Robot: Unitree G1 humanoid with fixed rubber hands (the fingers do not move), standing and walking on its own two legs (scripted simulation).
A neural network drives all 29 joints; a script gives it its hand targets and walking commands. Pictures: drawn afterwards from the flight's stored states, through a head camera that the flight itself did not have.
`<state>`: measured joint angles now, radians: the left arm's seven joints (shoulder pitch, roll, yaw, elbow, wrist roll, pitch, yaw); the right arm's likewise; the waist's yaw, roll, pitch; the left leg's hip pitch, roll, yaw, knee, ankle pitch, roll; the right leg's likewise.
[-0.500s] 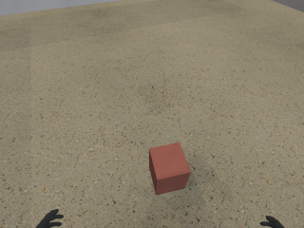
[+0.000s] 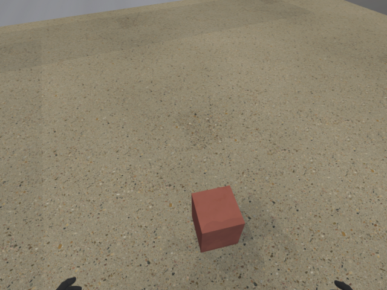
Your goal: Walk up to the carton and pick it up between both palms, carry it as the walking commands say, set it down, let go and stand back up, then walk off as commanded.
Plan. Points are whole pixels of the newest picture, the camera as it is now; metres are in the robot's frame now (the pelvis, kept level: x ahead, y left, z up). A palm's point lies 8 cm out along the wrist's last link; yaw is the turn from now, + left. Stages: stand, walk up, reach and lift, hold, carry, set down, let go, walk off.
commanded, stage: walk up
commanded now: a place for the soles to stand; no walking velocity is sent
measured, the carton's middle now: (215, 219) +0.57 -0.08 -0.66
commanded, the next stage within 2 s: none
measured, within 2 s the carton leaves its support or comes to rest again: neither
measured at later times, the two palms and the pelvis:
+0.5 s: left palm (98, 283) +0.16 +0.23 -0.11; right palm out of the picture +0.11 -0.49 -0.09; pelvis +0.05 -0.11 -0.03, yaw +5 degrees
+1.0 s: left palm (138, 276) +0.18 +0.15 -0.12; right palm out of the picture +0.32 -0.49 -0.11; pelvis +0.15 -0.19 -0.03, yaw +13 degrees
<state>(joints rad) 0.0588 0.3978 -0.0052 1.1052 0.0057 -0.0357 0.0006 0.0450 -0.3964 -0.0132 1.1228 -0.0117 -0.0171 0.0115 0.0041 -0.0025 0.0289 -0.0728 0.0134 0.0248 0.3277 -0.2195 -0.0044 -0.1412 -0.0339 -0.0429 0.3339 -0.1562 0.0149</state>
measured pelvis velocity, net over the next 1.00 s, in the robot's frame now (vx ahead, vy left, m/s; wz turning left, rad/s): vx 0.15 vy -0.19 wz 0.23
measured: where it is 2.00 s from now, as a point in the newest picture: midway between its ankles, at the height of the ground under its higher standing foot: outside the picture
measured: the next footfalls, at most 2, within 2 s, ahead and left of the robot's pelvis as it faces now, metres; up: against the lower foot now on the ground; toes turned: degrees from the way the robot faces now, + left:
right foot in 0.40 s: +0.19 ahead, -0.28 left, +0.00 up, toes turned +19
left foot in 0.62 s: +0.15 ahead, -0.03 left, +0.00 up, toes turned +12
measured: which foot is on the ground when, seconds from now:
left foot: down 0.00-0.40, up 0.42-0.60, down 0.62-1.00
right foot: down 0.00-0.12, up 0.14-0.38, down 0.40-1.00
